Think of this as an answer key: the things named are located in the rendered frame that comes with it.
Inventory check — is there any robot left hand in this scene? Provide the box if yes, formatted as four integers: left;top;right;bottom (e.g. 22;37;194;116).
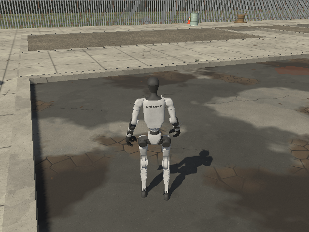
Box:
126;136;137;146

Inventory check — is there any right robot foot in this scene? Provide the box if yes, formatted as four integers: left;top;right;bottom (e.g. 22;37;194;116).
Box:
163;188;170;200

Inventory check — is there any left robot forearm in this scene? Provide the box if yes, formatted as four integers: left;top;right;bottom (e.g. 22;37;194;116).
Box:
126;118;136;137

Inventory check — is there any robot left upper arm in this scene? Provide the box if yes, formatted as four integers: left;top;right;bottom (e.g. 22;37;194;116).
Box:
131;98;144;125

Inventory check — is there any robot right upper arm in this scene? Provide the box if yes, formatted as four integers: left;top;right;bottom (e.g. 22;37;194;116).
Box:
164;98;177;124

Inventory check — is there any robot right hand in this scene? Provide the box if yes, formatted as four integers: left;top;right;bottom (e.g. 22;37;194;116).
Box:
169;129;180;137

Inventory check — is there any right robot forearm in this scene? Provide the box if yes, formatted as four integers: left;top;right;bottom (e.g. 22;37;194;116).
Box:
172;117;180;131

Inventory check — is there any robot right shin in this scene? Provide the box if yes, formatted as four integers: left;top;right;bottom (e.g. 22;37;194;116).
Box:
163;160;170;193

